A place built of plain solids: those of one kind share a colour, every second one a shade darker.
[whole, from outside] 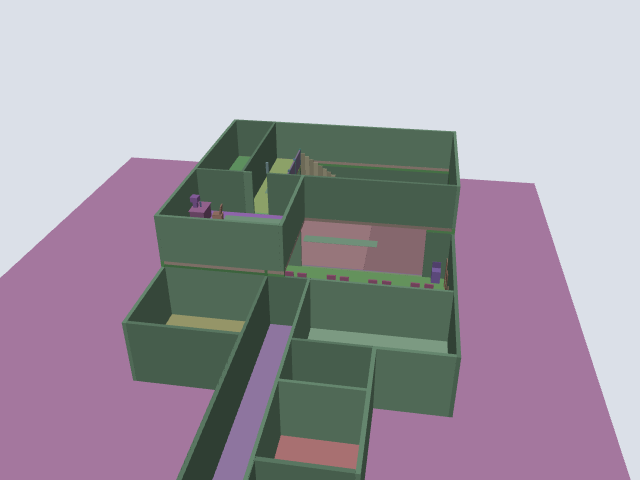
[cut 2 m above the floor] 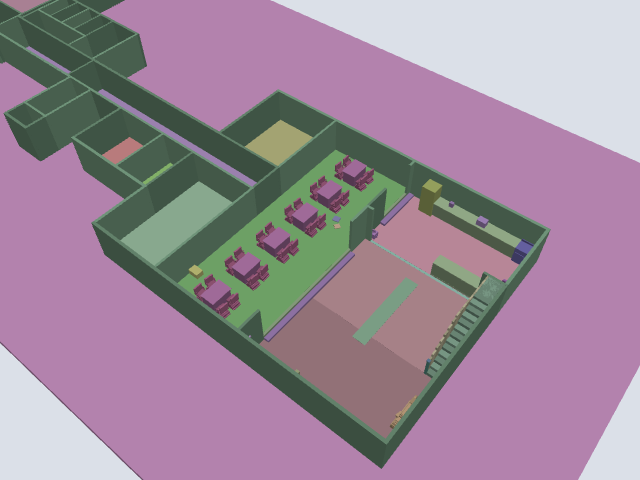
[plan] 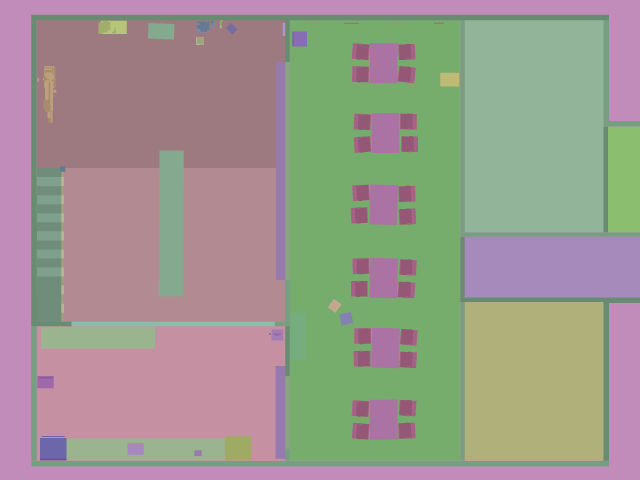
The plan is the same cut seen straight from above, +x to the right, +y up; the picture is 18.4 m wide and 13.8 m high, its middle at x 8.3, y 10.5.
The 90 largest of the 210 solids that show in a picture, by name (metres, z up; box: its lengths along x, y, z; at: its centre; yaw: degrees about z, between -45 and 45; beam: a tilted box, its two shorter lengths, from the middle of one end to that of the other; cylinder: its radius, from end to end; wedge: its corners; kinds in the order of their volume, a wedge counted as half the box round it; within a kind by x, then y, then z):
{
 "under_1": {"box": [55.59, 28.98, 0.5], "at": [21.8, 8.49, -0.33]},
 "wall_1": {"box": [0.16, 2.26, 2.26], "at": [0.08, 5.28, 4.33]},
 "wall_2": {"box": [0.16, 3.87, 3.2], "at": [0.08, 6.08, 1.3]},
 "wall_3": {"box": [0.16, 10.28, 2.26], "at": [0.08, 11.68, 4.33]},
 "wall_4": {"box": [0.16, 8.67, 3.2], "at": [0.08, 12.48, 1.3]},
 "wall_5": {"box": [7.43, 0.13, 2.26], "at": [3.71, 6.47, 4.33]},
 "wall_6": {"box": [7.46, 0.16, 2.26], "at": [3.73, 16.9, 4.33]},
 "wall_7": {"box": [12.49, 0.16, 2.26], "at": [6.25, 4.07, 4.33]},
 "wall_8": {"box": [0.13, 2.26, 2.26], "at": [7.37, 5.28, 4.33]},
 "wall_9": {"box": [0.13, 1.44, 3.2], "at": [7.37, 7.3, 1.3]},
 "wall_10": {"box": [0.13, 1.7, 2.26], "at": [7.37, 8.57, 4.33]},
 "wall_11": {"box": [0.13, 1.2, 3.2], "at": [7.37, 8.75, 1.3]},
 "wall_12": {"box": [0.16, 7.24, 2.26], "at": [7.38, 13.2, 4.33]},
 "wall_13": {"box": [16.61, 0.16, 3.2], "at": [8.3, 4.07, 1.3]},
 "wall_14": {"box": [16.61, 0.16, 3.2], "at": [8.3, 16.9, 1.3]},
 "wall_15": {"box": [5.19, 0.16, 2.26], "at": [9.89, 9.5, 4.33]},
 "wall_16": {"box": [0.13, 4.57, 3.2], "at": [12.39, 6.43, 1.3]},
 "wall_17": {"box": [0.13, 1.74, 3.2], "at": [12.39, 9.72, 1.3]},
 "wall_18": {"box": [0.13, 6.1, 3.2], "at": [12.39, 13.77, 1.3]},
 "wall_19": {"box": [0.16, 5.27, 2.26], "at": [12.41, 6.79, 4.33]},
 "wall_20": {"box": [0.13, 3.04, 3.2], "at": [16.52, 12.24, 1.3]},
 "wall_21": {"box": [0.16, 4.54, 3.2], "at": [16.53, 6.42, 1.3]},
 "wall_22": {"box": [0.16, 2.9, 3.2], "at": [16.53, 15.37, 1.3]},
 "wall_23": {"box": [0.13, 3.04, 3.2], "at": [18.77, 12.24, 1.3]},
 "wall_24": {"box": [5.82, 0.16, 3.2], "at": [19.36, 13.84, 1.3]},
 "wall_25": {"box": [10.8, 0.031, 3.2], "at": [21.85, 8.71, 1.3]},
 "wall_26": {"box": [0.16, 3.01, 3.2], "at": [22.19, 12.26, 1.3]},
 "wall_27": {"box": [22.51, 0.13, 3.2], "at": [23.59, 8.79, 1.3]},
 "wall_28": {"box": [22.51, 0.13, 3.2], "at": [23.59, 10.65, 1.3]},
 "wall_29": {"box": [0.16, 2.89, 3.2], "at": [24.8, 12.2, 1.3]},
 "wall_30": {"box": [0.16, 1.07, 3.2], "at": [24.8, 14.3, 1.3]},
 "wall_31": {"box": [2.06, 0.13, 3.2], "at": [25.75, 13.71, 1.3]},
 "wall_32": {"box": [2.06, 0.16, 3.2], "at": [25.75, 14.92, 1.3]},
 "wall_33": {"box": [0.16, 2.89, 3.2], "at": [26.7, 12.2, 1.3]},
 "wall_34": {"box": [0.16, 1.07, 3.2], "at": [26.7, 14.3, 1.3]},
 "wall_35": {"box": [0.13, 1.74, 3.2], "at": [26.98, 9.72, 1.3]},
 "wall_36": {"box": [0.16, 3.31, 3.2], "at": [27.17, 7.04, 1.3]},
 "wall_37": {"box": [0.13, 2.05, 3.2], "at": [29.5, 6.41, 1.3]},
 "wall_38": {"box": [0.13, 2.05, 3.2], "at": [30.71, 6.41, 1.3]},
 "wall_39": {"box": [8.22, 0.031, 3.2], "at": [30.73, 10.73, 1.3]},
 "wall_40": {"box": [7.38, 0.16, 3.2], "at": [30.78, 5.3, 1.3]},
 "wall_41": {"box": [0.13, 2.05, 3.2], "at": [31.93, 6.41, 1.3]},
 "wall_42": {"box": [5.04, 0.13, 3.2], "at": [31.95, 7.5, 1.3]},
 "wall_43": {"box": [0.13, 2.05, 3.2], "at": [33.16, 6.41, 1.3]},
 "wall_44": {"box": [0.16, 2.05, 3.2], "at": [34.39, 6.41, 1.3]},
 "wall_45": {"box": [0.16, 1.13, 3.2], "at": [34.39, 8.12, 1.3]},
 "wall_46": {"box": [0.16, 8.24, 3.2], "at": [34.76, 4.28, 1.3]},
 "wall_47": {"box": [0.13, 1.74, 3.2], "at": [34.77, 9.72, 1.3]},
 "wall_48": {"box": [8.91, 0.13, 3.2], "at": [39.13, 8.46, 1.3]},
 "floor_itanoma_1": {"box": [4.9, 12.67, 0.78], "at": [9.88, 10.48, -0.11]},
 "floor_hall_out_1": {"box": [8.59, 8.24, 0.61], "at": [39.13, 4.28, -0.2]},
 "stair_1": {"box": [0.7, 0.52, 3.14], "at": [0.51, 8.41, 1.27]},
 "stair_2": {"box": [0.7, 0.78, 2.97], "at": [0.51, 8.54, 1.18]},
 "stair_3": {"box": [0.7, 1.04, 2.79], "at": [0.51, 8.67, 1.09]},
 "stair_4": {"box": [0.7, 1.3, 2.61], "at": [0.51, 8.8, 1.01]},
 "stair_5": {"box": [0.7, 1.56, 2.43], "at": [0.51, 8.93, 0.92]},
 "stair_6": {"box": [0.7, 1.82, 2.26], "at": [0.51, 9.06, 0.83]},
 "stair_7": {"box": [0.7, 2.08, 2.08], "at": [0.51, 9.19, 0.74]},
 "stair_8": {"box": [0.7, 2.34, 1.9], "at": [0.51, 9.32, 0.65]},
 "stair_9": {"box": [0.7, 2.6, 1.72], "at": [0.51, 9.45, 0.56]},
 "stair_10": {"box": [0.7, 2.86, 1.54], "at": [0.51, 9.58, 0.47]},
 "stair_11": {"box": [0.7, 3.12, 1.37], "at": [0.51, 9.71, 0.38]},
 "stair_12": {"box": [0.7, 3.38, 1.19], "at": [0.51, 9.84, 0.29]},
 "stair_13": {"box": [0.7, 3.64, 1.01], "at": [0.51, 9.97, 0.21]},
 "stair_14": {"box": [0.7, 3.9, 0.83], "at": [0.51, 10.1, 0.12]},
 "stair_15": {"box": [0.7, 4.16, 0.66], "at": [0.51, 10.23, 0.03]},
 "stair_16": {"box": [0.7, 4.42, 0.48], "at": [0.51, 10.36, -0.06]},
 "floor_doma_1": {"box": [7.14, 4.25, 0.5], "at": [3.73, 14.7, -0.25]},
 "floor_doma_2": {"box": [6.44, 4.42, 0.5], "at": [4.08, 10.36, -0.25]},
 "floor_roka_1": {"box": [14.46, 1.74, 0.78], "at": [19.69, 9.72, -0.11]},
 "floor_roka_2": {"box": [7.66, 1.74, 0.61], "at": [30.88, 9.72, -0.2]},
 "floor_office_1": {"box": [3.99, 6.1, 0.78], "at": [14.46, 13.77, -0.11]},
 "floor_guest_1": {"box": [3.99, 4.57, 0.78], "at": [14.46, 6.43, -0.11]},
 "floor_kitchen_1": {"box": [7.14, 3.87, 0.5], "at": [3.73, 6.08, -0.25]},
 "floor_bath_1": {"box": [3.27, 3.04, 0.78], "at": [20.48, 12.24, -0.11]},
 "floor_undress_1": {"box": [2.13, 3.04, 0.78], "at": [17.64, 12.24, -0.11]},
 "upper_floor_loft_room_1": {"box": [4.9, 5.27, 0.16], "at": [9.88, 6.79, 3.12]},
 "kitchen_table_1": {"box": [1.06, 0.71, 0.72], "at": [8.53, 4.56, 3.56]},
 "kitchen_table_2": {"box": [0.71, 1.06, 0.72], "at": [10.13, 5.33, 0.64], "yaw": 0.6},
 "kitchen_table_3": {"box": [0.71, 1.06, 0.72], "at": [10.13, 9.4, 0.64], "yaw": -1.5},
 "kitchen_table_4": {"box": [0.71, 1.06, 0.72], "at": [10.13, 11.52, 0.64], "yaw": -1.4},
 "kitchen_table_5": {"box": [0.71, 1.06, 0.72], "at": [10.13, 15.59, 0.64], "yaw": -0.4},
 "kitchen_table_6": {"box": [0.71, 1.06, 0.72], "at": [10.18, 7.39, 0.64], "yaw": -1.5},
 "kitchen_table_7": {"box": [0.71, 1.06, 0.72], "at": [10.18, 13.57, 0.64], "yaw": 0.3},
 "counter_run_1": {"box": [3.28, 0.61, 0.78], "at": [1.92, 7.71, 0.49]},
 "counter_run_2": {"box": [4.56, 0.61, 0.78], "at": [3.29, 4.46, 0.49]},
 "upper_floor_loft_store_1": {"box": [7.14, 2.26, 0.16], "at": [3.73, 5.28, 3.12]},
 "upper_floor_loft_land_1": {"box": [7.14, 1.61, 0.16], "at": [3.73, 7.34, 3.12]},
 "fridge_1": {"box": [0.75, 0.7, 1.72], "at": [5.95, 4.51, 0.86]},
 "floor_gap_doma_step_1": {"box": [0.13, 6.27, 0.78], "at": [7.37, 12.48, -0.11]}
}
